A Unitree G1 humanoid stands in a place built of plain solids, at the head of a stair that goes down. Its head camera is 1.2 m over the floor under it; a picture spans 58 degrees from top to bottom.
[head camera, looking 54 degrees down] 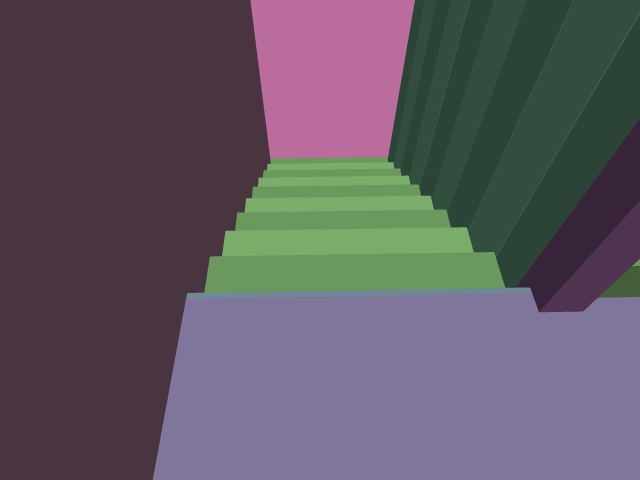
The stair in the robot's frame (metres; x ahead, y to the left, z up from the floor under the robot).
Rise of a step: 0.18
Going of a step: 0.26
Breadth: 1.10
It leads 1 degrees to the left of straight ahead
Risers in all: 10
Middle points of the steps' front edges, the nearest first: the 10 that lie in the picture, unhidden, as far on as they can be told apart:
0.68 -0.13 0.00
0.94 -0.13 -0.18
1.20 -0.12 -0.36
1.46 -0.12 -0.54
1.72 -0.11 -0.73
1.98 -0.11 -0.91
2.24 -0.10 -1.09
2.50 -0.10 -1.27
2.76 -0.09 -1.45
3.02 -0.09 -1.64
